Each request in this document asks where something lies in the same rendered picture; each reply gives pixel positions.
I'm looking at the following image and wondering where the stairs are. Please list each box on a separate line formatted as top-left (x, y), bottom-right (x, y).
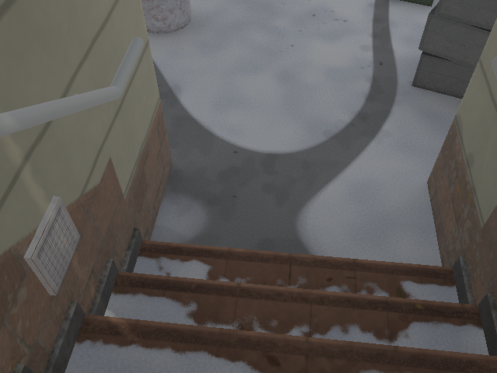
top-left (65, 240), bottom-right (497, 373)

